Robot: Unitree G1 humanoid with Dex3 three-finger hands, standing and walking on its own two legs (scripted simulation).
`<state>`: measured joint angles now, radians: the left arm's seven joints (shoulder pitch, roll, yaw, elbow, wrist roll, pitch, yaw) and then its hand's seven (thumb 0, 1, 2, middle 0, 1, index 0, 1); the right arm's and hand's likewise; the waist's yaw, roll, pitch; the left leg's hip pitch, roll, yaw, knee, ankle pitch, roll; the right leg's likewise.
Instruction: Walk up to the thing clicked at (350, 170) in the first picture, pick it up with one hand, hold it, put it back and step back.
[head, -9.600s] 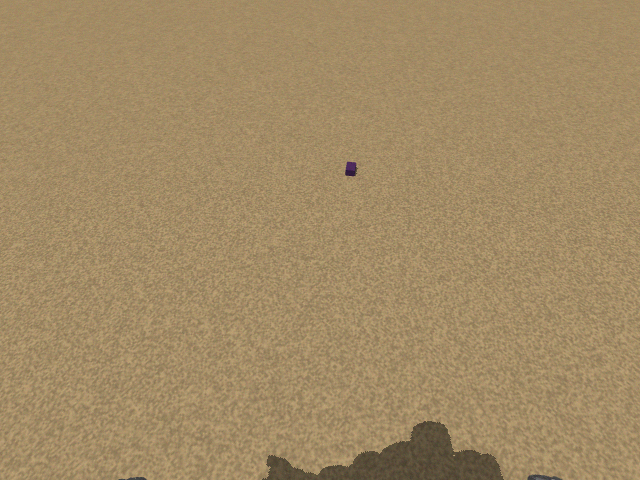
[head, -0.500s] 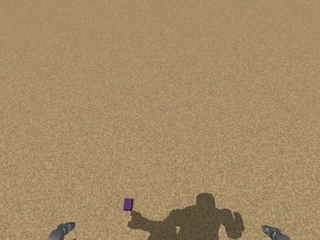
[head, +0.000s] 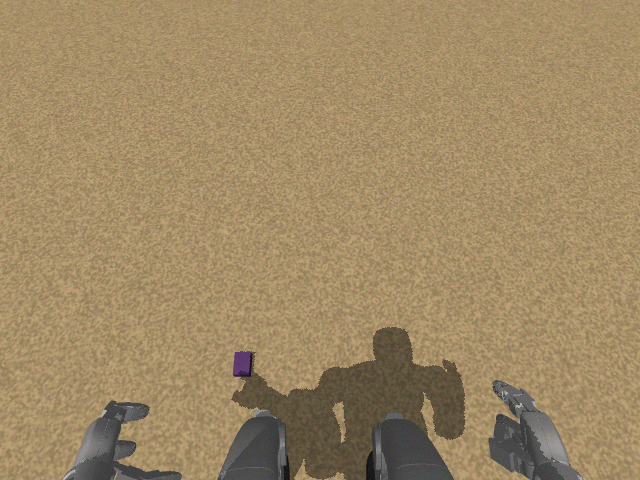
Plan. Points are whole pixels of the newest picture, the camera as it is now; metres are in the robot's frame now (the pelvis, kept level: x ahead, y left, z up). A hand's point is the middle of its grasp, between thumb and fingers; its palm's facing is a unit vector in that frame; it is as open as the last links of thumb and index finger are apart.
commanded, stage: rise first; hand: left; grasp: from above
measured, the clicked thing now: (242, 364) +0.37 +0.23 -0.68
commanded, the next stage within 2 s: none
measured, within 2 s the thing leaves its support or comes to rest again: neither
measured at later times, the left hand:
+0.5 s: hand (173, 425) +0.19 +0.28 -0.32, palm faces -0.44 -0.56 -0.71, open 14.0 cm
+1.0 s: hand (197, 387) +0.28 +0.29 -0.46, palm faces -0.49 -0.20 -0.85, open 14.1 cm
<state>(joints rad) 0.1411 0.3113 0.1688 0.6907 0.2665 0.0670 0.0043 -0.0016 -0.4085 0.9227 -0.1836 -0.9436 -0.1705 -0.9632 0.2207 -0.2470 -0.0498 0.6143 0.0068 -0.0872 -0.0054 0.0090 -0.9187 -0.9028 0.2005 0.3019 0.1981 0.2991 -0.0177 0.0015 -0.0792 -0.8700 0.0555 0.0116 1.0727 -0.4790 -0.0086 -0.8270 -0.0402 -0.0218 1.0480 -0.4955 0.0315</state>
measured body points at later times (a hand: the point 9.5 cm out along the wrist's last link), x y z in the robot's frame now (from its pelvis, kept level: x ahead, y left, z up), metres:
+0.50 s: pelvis -0.04 +0.00 -0.17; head +0.14 +0.02 +0.24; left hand +0.21 +0.31 -0.28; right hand +0.18 -0.26 -0.28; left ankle +0.02 +0.12 -0.66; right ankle +0.01 -0.14 -0.66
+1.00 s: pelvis -0.09 +0.00 -0.31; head +0.12 +0.03 +0.09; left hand +0.30 +0.29 -0.42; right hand +0.00 -0.28 -0.44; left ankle +0.02 +0.12 -0.66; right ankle +0.00 -0.14 -0.66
